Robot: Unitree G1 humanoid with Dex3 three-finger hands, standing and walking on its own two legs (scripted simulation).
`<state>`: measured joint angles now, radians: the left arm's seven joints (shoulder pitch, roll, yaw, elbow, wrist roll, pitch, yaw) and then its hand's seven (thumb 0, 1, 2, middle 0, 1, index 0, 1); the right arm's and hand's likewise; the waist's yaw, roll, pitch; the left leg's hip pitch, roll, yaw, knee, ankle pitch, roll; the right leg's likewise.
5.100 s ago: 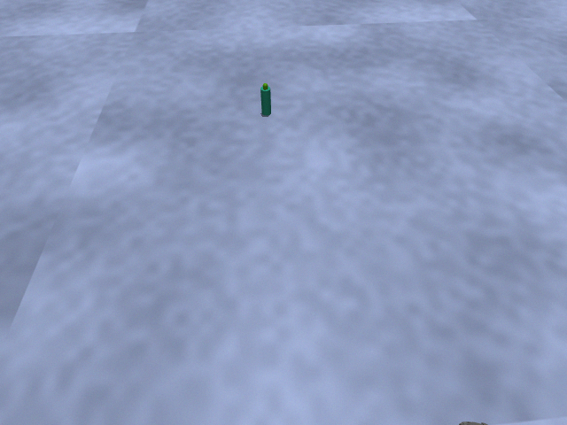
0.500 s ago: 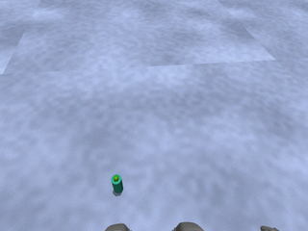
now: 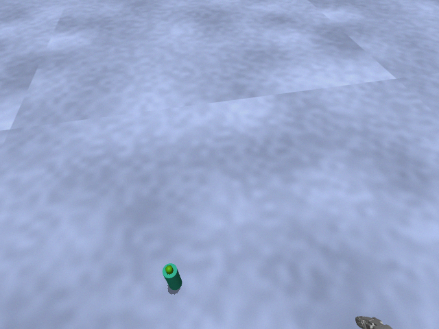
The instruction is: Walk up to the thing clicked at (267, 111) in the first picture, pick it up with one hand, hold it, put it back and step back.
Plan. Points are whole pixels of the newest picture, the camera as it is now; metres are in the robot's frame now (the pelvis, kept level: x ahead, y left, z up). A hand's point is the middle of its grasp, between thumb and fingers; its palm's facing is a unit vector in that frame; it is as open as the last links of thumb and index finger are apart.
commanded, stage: walk up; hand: left
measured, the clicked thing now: (172, 276) +0.42 +0.21 -0.67
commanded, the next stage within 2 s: stand in 0.94 s
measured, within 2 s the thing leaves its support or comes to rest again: neither
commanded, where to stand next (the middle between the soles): +0.07 -0.01 m, yaw +2 degrees
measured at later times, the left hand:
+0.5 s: hand out of the picture +0.10 +0.25 -0.15, palm faces -0.02 -0.95 -0.31, open 7.4 cm
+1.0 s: hand out of the picture +0.10 +0.26 -0.15, palm faces -0.01 -0.95 -0.32, open 7.4 cm
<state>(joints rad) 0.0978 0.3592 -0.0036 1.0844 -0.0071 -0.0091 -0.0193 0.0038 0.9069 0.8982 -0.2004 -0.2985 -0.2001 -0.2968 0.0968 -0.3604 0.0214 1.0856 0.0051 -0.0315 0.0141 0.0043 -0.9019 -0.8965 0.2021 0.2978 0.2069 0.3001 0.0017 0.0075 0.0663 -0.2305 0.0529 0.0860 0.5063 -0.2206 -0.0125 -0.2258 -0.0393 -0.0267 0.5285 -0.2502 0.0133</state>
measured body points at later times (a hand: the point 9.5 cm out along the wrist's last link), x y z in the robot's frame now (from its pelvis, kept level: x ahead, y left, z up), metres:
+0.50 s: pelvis +0.01 +0.00 +0.01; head +0.02 +0.00 +0.46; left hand +0.10 +0.30 -0.12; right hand +0.08 -0.31 -0.12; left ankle +0.03 +0.13 -0.74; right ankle +0.02 -0.13 -0.74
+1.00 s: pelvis +0.02 +0.01 +0.01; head +0.03 +0.01 +0.46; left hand +0.11 +0.30 -0.12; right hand +0.11 -0.29 -0.12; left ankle +0.03 +0.13 -0.74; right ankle +0.02 -0.13 -0.74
